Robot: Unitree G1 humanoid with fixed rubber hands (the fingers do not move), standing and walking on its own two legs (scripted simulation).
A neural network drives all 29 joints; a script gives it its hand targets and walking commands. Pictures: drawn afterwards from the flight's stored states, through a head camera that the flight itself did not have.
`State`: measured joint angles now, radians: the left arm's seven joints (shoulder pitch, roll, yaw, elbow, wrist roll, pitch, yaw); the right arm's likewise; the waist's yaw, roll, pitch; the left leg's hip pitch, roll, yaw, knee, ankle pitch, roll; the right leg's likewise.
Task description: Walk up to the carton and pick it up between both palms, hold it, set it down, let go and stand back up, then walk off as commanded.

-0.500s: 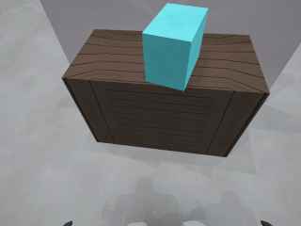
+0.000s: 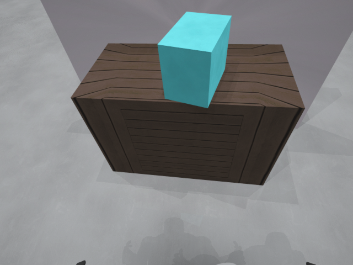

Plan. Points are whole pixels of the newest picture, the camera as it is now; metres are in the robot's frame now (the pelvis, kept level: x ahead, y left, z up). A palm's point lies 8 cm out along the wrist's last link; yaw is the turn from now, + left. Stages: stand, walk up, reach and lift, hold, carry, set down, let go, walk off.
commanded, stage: walk off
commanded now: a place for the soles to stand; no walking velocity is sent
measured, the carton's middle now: (196, 58) +0.84 -0.08 +0.01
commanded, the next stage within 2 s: stand in 0.26 s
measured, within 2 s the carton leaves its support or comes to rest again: neither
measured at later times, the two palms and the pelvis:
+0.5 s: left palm out of the picture +0.09 +0.27 -0.10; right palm out of the picture +0.07 -0.30 -0.12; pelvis +0.01 -0.01 +0.01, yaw +0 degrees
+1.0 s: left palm out of the picture +0.12 +0.26 -0.09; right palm out of the picture +0.07 -0.31 -0.12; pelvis +0.02 -0.02 +0.01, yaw +0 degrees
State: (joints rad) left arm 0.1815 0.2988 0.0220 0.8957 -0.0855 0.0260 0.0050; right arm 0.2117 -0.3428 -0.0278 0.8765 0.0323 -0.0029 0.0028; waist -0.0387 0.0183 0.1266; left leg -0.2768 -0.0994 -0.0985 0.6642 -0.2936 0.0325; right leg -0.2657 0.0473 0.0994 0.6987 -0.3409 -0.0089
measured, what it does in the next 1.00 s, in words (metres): stands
